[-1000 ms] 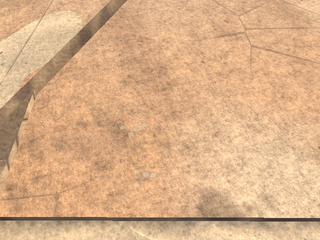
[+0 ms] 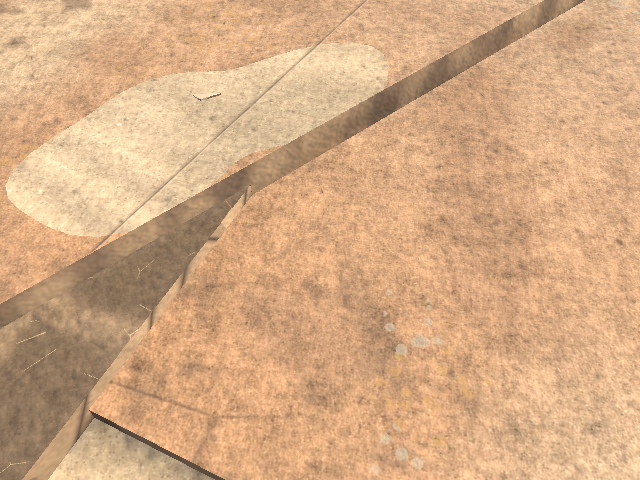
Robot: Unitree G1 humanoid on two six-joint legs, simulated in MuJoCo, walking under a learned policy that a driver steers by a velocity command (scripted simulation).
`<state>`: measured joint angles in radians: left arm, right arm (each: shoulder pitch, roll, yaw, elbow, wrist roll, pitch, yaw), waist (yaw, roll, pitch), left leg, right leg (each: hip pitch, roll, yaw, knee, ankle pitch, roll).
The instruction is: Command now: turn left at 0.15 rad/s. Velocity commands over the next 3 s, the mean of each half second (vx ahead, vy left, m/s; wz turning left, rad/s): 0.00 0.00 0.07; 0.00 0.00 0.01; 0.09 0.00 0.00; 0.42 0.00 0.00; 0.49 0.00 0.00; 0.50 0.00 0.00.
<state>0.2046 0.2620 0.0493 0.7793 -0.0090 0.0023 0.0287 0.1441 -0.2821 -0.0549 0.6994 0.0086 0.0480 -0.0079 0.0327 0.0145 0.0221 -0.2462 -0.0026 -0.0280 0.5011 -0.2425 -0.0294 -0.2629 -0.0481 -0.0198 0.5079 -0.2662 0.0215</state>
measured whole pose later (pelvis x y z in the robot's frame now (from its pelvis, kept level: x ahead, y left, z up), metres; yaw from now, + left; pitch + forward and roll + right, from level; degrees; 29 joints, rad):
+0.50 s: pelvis +0.01 +0.02 +0.00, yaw +1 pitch -1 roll +0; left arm 0.20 0.27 0.04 0.95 0.01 -0.01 0.04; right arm 0.18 -0.24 -0.03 0.85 -0.01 0.01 -0.01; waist 0.02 0.00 0.03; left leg -0.18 -0.03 -0.03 0.49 -0.28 0.02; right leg -0.17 -0.07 -0.01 0.45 -0.26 0.06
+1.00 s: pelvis +0.00 +0.02 +0.00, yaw +1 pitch -2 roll +0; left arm 0.22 0.24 0.03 1.08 0.00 0.00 0.05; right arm 0.20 -0.24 -0.02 1.01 0.00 0.01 -0.03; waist 0.01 0.00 0.03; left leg -0.18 -0.02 -0.03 0.48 -0.28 0.01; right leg -0.18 -0.06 -0.01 0.46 -0.26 0.06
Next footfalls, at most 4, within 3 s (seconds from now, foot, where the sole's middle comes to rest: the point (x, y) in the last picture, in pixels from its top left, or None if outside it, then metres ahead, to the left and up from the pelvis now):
1.90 left None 0.42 0.12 -0.73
2.44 right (408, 414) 0.61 -0.12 -0.73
2.94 left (310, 267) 0.99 0.10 -0.73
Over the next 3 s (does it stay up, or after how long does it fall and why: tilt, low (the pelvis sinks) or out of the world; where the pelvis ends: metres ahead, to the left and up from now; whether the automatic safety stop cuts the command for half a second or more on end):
stays up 0.83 0.01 0.02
